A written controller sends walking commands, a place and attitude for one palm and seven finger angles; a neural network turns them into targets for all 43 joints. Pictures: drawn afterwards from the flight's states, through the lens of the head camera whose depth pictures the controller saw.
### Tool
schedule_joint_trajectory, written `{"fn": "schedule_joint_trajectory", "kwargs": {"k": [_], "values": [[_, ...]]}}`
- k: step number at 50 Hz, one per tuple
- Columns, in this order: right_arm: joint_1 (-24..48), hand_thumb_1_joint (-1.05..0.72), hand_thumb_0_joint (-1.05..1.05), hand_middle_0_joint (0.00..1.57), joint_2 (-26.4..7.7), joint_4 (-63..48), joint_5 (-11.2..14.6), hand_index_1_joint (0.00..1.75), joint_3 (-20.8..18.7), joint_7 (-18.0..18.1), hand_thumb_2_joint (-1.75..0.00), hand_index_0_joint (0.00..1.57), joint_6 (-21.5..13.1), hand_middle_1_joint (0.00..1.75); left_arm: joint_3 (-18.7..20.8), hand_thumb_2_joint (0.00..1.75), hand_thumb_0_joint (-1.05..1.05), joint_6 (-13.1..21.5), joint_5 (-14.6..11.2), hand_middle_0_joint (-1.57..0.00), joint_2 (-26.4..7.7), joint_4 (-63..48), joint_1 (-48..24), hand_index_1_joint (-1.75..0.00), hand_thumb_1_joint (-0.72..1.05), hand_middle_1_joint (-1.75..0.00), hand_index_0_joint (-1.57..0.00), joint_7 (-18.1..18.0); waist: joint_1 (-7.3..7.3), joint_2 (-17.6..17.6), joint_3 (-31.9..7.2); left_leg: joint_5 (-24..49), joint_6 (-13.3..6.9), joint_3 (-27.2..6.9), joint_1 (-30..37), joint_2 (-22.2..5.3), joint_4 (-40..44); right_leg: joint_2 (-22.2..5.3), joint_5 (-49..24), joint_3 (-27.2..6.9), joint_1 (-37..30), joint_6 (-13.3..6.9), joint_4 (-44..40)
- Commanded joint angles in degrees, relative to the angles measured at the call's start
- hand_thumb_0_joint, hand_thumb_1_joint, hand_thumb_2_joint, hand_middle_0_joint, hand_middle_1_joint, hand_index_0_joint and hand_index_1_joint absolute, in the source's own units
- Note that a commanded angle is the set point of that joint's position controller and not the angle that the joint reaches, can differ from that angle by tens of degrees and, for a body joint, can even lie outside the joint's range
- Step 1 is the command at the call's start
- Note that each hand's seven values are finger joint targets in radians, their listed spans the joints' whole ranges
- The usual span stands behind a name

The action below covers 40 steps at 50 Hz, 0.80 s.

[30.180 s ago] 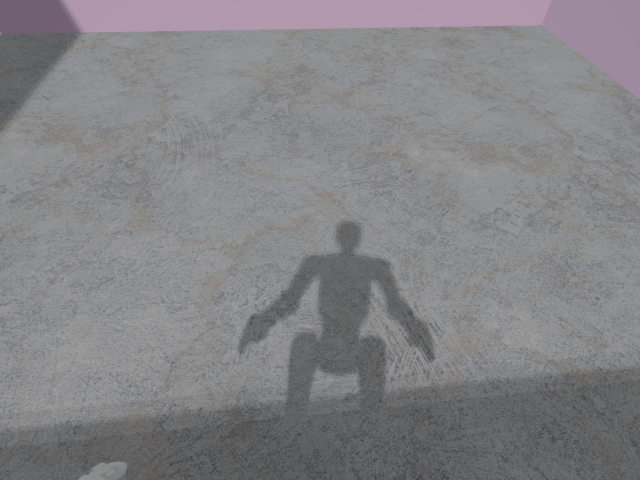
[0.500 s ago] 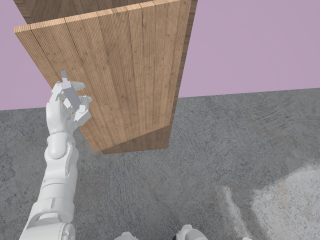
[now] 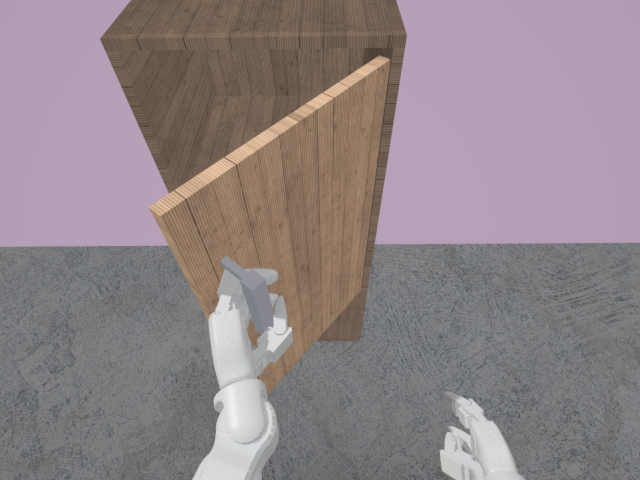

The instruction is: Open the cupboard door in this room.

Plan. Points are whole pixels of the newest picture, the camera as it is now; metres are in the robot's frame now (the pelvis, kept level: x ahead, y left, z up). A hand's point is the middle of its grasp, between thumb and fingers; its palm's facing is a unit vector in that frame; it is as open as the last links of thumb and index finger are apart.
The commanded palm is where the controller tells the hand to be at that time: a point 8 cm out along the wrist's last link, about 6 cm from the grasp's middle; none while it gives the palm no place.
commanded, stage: open thumb and fingers to let go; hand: left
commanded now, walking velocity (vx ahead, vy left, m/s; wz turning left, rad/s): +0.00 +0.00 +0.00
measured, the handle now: (248, 298) +0.33 +0.10 +0.05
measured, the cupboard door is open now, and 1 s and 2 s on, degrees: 50 47 50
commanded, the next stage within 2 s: slide the hand sideways off the handle in 0.84 s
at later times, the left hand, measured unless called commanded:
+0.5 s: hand (278, 328) +0.29 +0.06 +0.05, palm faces +0.42 -0.91 -0.03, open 11.9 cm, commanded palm +0.25 +0.11 +0.05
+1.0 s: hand (273, 327) +0.29 +0.07 +0.05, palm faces +0.31 -0.95 -0.04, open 15.4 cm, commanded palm +0.25 +0.11 +0.05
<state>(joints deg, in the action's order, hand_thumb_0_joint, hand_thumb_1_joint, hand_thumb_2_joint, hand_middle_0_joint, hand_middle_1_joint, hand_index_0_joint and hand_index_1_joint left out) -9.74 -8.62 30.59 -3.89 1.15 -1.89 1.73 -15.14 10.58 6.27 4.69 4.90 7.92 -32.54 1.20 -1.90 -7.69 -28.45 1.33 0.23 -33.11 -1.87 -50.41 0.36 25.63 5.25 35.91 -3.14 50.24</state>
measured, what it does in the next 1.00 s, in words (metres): shifts its weight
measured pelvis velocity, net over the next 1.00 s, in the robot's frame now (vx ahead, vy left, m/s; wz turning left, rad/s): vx -0.05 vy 0.01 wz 0.01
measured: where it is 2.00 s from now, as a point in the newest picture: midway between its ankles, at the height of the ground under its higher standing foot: outside the picture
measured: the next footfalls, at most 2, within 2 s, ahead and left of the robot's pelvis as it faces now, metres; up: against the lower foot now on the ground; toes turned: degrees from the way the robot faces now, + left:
none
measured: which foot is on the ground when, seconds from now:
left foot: down 0.00-1.00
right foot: down 0.00-1.00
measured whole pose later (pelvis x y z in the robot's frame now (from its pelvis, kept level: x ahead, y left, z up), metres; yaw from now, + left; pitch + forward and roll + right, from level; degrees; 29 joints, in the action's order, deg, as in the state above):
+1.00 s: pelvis -0.05 +0.01 -0.01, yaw +0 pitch +11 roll +0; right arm -10.7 -10.1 35.5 -4.4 0.4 0.1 -0.6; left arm -9.3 17.6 6.6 6.4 23.1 -9.0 -32.7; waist 0.6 -1.4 -6.8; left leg -25.5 0.1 0.5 -39.1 -0.3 -53.9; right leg -1.2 22.4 4.8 41.6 -2.5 53.3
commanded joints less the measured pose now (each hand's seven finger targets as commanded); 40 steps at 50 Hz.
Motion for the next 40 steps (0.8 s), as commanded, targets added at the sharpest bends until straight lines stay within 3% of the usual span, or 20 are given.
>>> {"fn": "schedule_joint_trajectory", "kwargs": {"k": [1, 2, 4, 10, 14, 15, 17, 18, 21, 23, 26, 27, 28, 31, 32, 35, 36, 38, 40], "values": [[3.8, -0.90, 0.00, 0.20, -5.5, -5.0, -0.3, 0.30, -1.9, 1.2, -0.90, 0.20, -3.0, 0.30, 2.7, 0.90, 0.00, 2.5, 1.2, -0.40, 7.2, -9.0, -18.3, -1.35, 0.90, -1.35, -0.40, -4.5, 1.24, 7.4, -10.6, 18.9, -0.9, -0.9, 0.0, 2.6, 2.3, -1.8, -26.4, -3.6, -10.2, 2.2, -6.4], [4.1, -0.90, 0.00, 0.20, -5.6, -4.8, -0.6, 0.30, -2.3, 1.4, -0.90, 0.20, -3.0, 0.30, 4.4, 0.87, 0.00, 2.7, 1.1, -0.40, 6.2, -8.2, -17.8, -1.34, 0.83, -1.34, -0.40, -4.7, -0.08, 6.2, -12.1, 18.1, -0.8, -0.6, -0.5, 2.9, 2.1, -2.1, -25.9, -4.5, -10.9, 2.4, -6.5], [3.5, -0.90, 0.00, 0.20, -5.3, -4.8, -0.6, 0.30, -2.4, 1.7, -0.90, 0.20, -3.1, 0.30, 4.7, 0.81, 0.00, 3.0, 0.9, -0.38, 6.1, -7.5, -15.8, -1.33, 0.69, -1.33, -0.38, -4.3, -0.81, 6.3, -15.2, 18.5, -0.8, -0.3, -0.6, 3.3, 2.1, -2.7, -28.8, -5.4, -13.6, 2.6, -6.5], [2.5, -0.90, 0.00, 0.20, -5.6, -4.4, -0.5, 0.30, -2.8, 2.3, -0.90, 0.20, -3.6, 0.30, 6.1, 0.63, 0.00, 5.2, -0.3, -0.35, 3.9, -6.5, -16.0, -1.28, 0.27, -1.28, -0.35, -2.0, -0.29, 9.2, -15.0, 16.4, -0.8, -0.6, -3.3, 3.4, 1.9, -4.6, -32.4, -9.1, -17.1, 4.2, -8.3], [3.0, -0.90, 0.00, 0.20, -6.0, -3.3, -0.3, 0.30, -3.0, 2.8, -0.90, 0.20, -4.0, 0.30, 7.3, 0.51, 0.00, 7.8, -0.4, -0.33, 1.7, -5.0, -20.9, -1.25, -0.01, -1.25, -0.33, -0.7, 0.48, 9.7, -13.3, 12.0, -1.0, -1.0, -5.4, 3.4, 1.8, -5.8, -22.7, -12.2, -15.5, 4.6, -10.9], [2.8, -0.90, 0.00, 0.20, -6.0, -3.2, -0.4, 0.30, -3.1, 2.8, -0.90, 0.20, -4.2, 0.30, 6.8, 0.48, 0.00, 8.2, -0.2, -0.33, 2.4, -4.4, -20.8, -1.24, -0.08, -1.24, -0.33, -0.3, 0.35, 8.4, -13.3, 12.2, -1.1, -0.9, -5.0, 3.4, 1.8, -5.7, -22.2, -12.1, -15.0, 4.4, -10.7], [2.9, -0.90, 0.00, 0.20, -6.2, -3.0, -0.2, 0.30, -3.2, 2.8, -0.90, 0.20, -4.4, 0.30, 7.6, 0.42, 0.00, 9.1, -0.6, -0.32, 1.4, -3.0, -21.9, -1.23, -0.22, -1.23, -0.32, 0.0, 0.47, 9.6, -13.3, 11.3, -1.2, -1.0, -5.6, 3.3, 1.9, -5.8, -19.5, -12.3, -14.7, 4.3, -11.1], [2.9, -0.90, 0.00, 0.20, -6.2, -3.1, -0.3, 0.30, -3.3, 2.8, -0.90, 0.20, -4.5, 0.30, 7.8, 0.39, 0.00, 9.5, -0.8, -0.32, 1.6, -2.8, -22.0, -1.22, -0.29, -1.22, -0.32, 0.1, -0.06, 8.6, -14.1, 10.9, -1.2, -0.9, -5.7, 3.5, 2.0, -5.7, -18.2, -12.3, -14.8, 4.2, -10.9], [3.1, -0.90, 0.00, 0.20, -6.5, -2.8, -0.1, 0.30, -3.3, 2.8, -0.90, 0.20, -5.0, 0.30, 7.9, 0.30, 0.00, 10.2, -1.1, -0.30, 1.5, -0.9, -25.2, -1.20, -0.50, -1.20, -0.30, -0.3, 0.56, 9.7, -12.8, 9.4, -1.4, -1.0, -5.9, 3.4, 2.1, -5.5, -13.0, -12.0, -12.8, 3.9, -11.9], [3.4, -0.90, 0.00, 0.20, -6.5, -2.7, -0.2, 0.30, -3.3, 2.8, -0.90, 0.20, -5.2, 0.30, 8.1, 0.30, 0.00, 10.5, -1.4, -0.30, 1.7, 0.7, -26.9, -1.20, -0.50, -1.20, -0.30, -0.7, 0.58, 8.7, -12.5, 8.5, -1.5, -0.7, -6.1, 3.5, 2.0, -5.5, -10.7, -12.2, -11.9, 3.9, -12.2], [3.8, -0.90, 0.00, 0.20, -6.7, -2.6, -0.2, 0.30, -3.3, 3.2, -0.90, 0.20, -5.1, 0.30, 9.9, 0.30, 0.00, 10.8, -1.4, -0.27, -0.1, 2.6, -29.0, -1.05, -0.50, -1.05, -0.27, -1.4, 0.24, 9.1, -12.8, 7.2, -1.6, -0.7, -6.8, 3.6, 2.1, -5.5, -6.3, -12.8, -11.7, 3.6, -13.0], [3.6, -0.90, 0.00, 0.20, -6.7, -2.5, -0.3, 0.30, -3.3, 3.2, -0.90, 0.20, -5.2, 0.30, 9.0, 0.30, 0.00, 10.9, -1.3, -0.27, 1.0, 2.8, -30.9, -1.00, -0.50, -1.00, -0.27, -1.7, 0.67, 8.8, -12.9, 7.1, -1.7, -0.6, -6.6, 3.6, 2.3, -5.2, -5.7, -12.2, -11.2, 3.5, -12.7], [3.7, -0.90, 0.00, 0.20, -6.7, -2.5, -0.3, 0.30, -3.2, 3.1, -0.90, 0.20, -5.2, 0.30, 9.6, 0.30, 0.00, 10.8, -1.5, -0.26, 0.9, 4.0, -30.5, -0.95, -0.50, -0.95, -0.26, -1.9, 0.20, 8.2, -12.9, 7.0, -1.7, -0.4, -6.5, 3.6, 2.3, -5.0, -5.1, -11.8, -10.9, 3.3, -12.6], [3.5, -0.90, 0.00, 0.20, -7.0, -2.1, -0.4, 0.30, -3.3, 3.3, -0.90, 0.20, -5.3, 0.30, 10.3, 0.30, 0.00, 11.0, -1.5, -0.23, 0.4, 6.0, -32.7, -0.80, -0.50, -0.80, -0.23, -2.4, 0.73, 10.4, -13.0, 6.7, -1.8, -0.5, -6.7, 3.5, 2.4, -4.6, -3.7, -11.2, -10.3, 3.3, -12.6], [3.7, -0.90, 0.00, 0.20, -6.9, -2.3, -0.3, 0.30, -3.2, 3.3, -0.90, 0.20, -5.2, 0.30, 10.1, 0.30, 0.00, 11.1, -1.5, -0.22, 0.7, 5.9, -33.1, -0.75, -0.50, -0.75, -0.22, -2.5, 0.43, 8.9, -13.0, 6.7, -1.8, -0.3, -6.6, 3.5, 2.6, -4.4, -3.3, -11.0, -10.1, 3.0, -12.4], [3.3, -0.90, 0.00, 0.20, -6.9, -2.3, -0.5, 0.30, -3.2, 3.0, -0.90, 0.20, -5.2, 0.30, 8.4, 0.30, 0.00, 11.0, -0.5, -0.20, 2.5, 7.1, -34.4, -0.60, -0.50, -0.60, -0.20, -3.3, 0.67, 7.2, -13.1, 7.5, -2.0, -0.1, -5.2, 3.4, 3.0, -3.3, -4.0, -8.4, -8.1, 2.3, -10.7], [3.1, -0.90, 0.00, 0.20, -7.1, -2.3, -0.6, 0.30, -3.2, 3.0, -0.90, 0.20, -5.2, 0.30, 9.1, 0.30, 0.00, 10.9, -0.4, -0.19, 2.0, 7.9, -34.7, -0.55, -0.50, -0.55, -0.19, -3.5, 0.71, 8.5, -13.3, 7.5, -2.0, -0.3, -5.4, 3.3, 3.0, -3.1, -3.8, -8.0, -8.0, 2.3, -10.5], [3.2, -0.90, 0.00, 0.20, -7.0, -2.3, -0.6, 0.30, -3.2, 3.0, -0.90, 0.20, -5.0, 0.30, 9.8, 0.30, 0.00, 10.9, -0.3, -0.18, 1.6, 7.7, -35.0, -0.45, -0.50, -0.45, -0.18, -4.1, 0.41, 7.6, -13.8, 8.0, -2.0, 0.0, -5.0, 3.3, 3.2, -2.9, -4.5, -7.5, -8.1, 2.2, -10.0], [3.2, -0.90, 0.00, 0.20, -6.9, -2.4, -0.8, 0.30, -3.1, 2.8, -0.90, 0.20, -4.9, 0.30, 8.5, 0.30, 0.00, 10.5, 0.1, -0.16, 3.3, 7.9, -35.9, -0.35, -0.50, -0.35, -0.16, -4.6, 0.64, 6.5, -13.7, 8.5, -2.0, 0.0, -4.0, 3.2, 3.5, -2.3, -5.6, -5.9, -7.0, 1.9, -8.9]]}}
